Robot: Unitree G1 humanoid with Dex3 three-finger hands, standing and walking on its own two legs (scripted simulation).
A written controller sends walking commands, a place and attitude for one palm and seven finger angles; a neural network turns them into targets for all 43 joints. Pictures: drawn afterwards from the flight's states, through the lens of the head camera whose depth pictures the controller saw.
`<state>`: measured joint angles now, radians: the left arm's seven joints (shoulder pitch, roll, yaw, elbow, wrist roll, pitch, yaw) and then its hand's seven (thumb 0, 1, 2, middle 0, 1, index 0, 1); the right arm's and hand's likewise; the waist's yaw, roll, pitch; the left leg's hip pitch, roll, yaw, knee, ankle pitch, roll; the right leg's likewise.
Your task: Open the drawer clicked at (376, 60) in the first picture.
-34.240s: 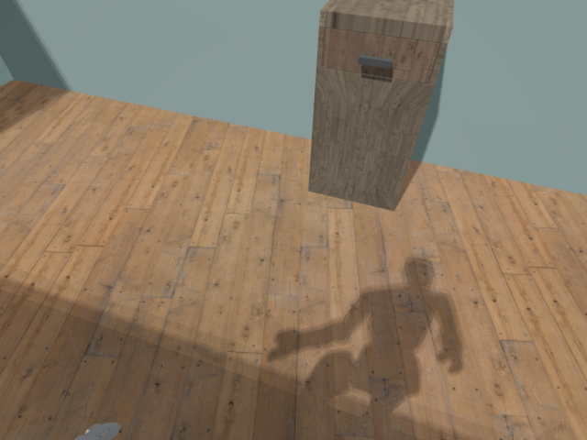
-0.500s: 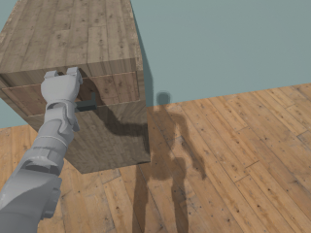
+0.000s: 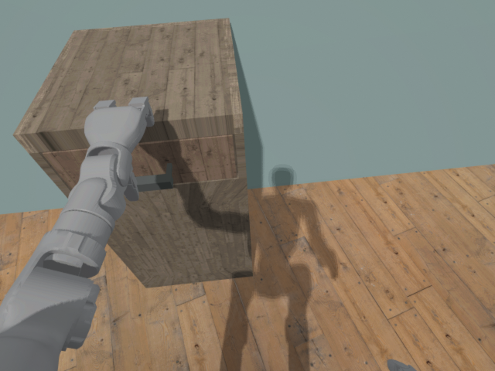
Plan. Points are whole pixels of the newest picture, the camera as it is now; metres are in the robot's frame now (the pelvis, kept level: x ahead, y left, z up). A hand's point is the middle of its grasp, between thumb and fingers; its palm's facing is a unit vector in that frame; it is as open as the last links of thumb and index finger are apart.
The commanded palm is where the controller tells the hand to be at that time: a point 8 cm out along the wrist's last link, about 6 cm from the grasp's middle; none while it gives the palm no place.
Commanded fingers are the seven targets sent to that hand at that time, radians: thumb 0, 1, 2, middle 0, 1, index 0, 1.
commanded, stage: lift the hand off the handle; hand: left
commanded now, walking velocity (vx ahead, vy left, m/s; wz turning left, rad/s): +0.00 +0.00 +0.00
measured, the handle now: (146, 176) +0.52 +0.24 -0.03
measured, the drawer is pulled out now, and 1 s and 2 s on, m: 0.00 0.00 0.00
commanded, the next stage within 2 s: draw the hand back to the body in 0.12 s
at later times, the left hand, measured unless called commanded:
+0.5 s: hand (109, 176) +0.39 +0.23 +0.11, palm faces +0.08 -0.03 -1.00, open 13.8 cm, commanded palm +0.36 +0.24 +0.17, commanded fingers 0.00 -0.50 0.30 -0.30 -1.20 -0.30 -1.20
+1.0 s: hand (89, 225) +0.28 +0.21 +0.15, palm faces +0.24 -0.89 -0.40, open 13.5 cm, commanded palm +0.23 +0.26 +0.18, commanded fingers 0.00 -0.15 0.45 -0.28 -0.98 -0.28 -0.98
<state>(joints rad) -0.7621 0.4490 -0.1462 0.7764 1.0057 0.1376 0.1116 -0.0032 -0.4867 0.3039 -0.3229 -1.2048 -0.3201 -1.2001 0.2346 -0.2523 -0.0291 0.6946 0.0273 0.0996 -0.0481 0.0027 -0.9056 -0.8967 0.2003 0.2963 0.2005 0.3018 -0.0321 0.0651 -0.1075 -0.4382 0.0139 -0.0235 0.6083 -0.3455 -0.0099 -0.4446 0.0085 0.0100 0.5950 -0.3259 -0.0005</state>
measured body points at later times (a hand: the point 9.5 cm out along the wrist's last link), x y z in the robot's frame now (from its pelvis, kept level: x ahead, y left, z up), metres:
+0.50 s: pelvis -0.01 +0.00 +0.01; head +0.01 -0.03 +0.46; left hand +0.38 +0.23 +0.17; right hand +0.10 -0.27 -0.12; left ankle -0.03 +0.13 -0.73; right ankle -0.02 -0.12 -0.73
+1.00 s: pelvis -0.02 +0.00 +0.01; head -0.03 -0.01 +0.46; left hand +0.26 +0.25 +0.18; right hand +0.20 -0.19 -0.06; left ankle -0.03 +0.13 -0.73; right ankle -0.03 -0.12 -0.73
